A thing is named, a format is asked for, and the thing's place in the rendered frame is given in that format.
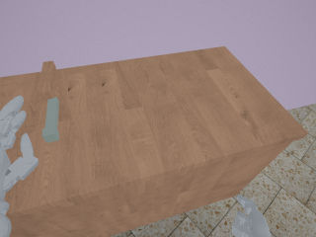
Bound right robot hand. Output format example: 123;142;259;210
232;195;272;237

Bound left robot hand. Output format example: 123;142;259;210
0;95;39;200

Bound counter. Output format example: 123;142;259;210
0;46;308;237

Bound tap lever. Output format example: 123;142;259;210
41;97;59;143

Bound left robot forearm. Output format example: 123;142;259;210
0;199;12;237

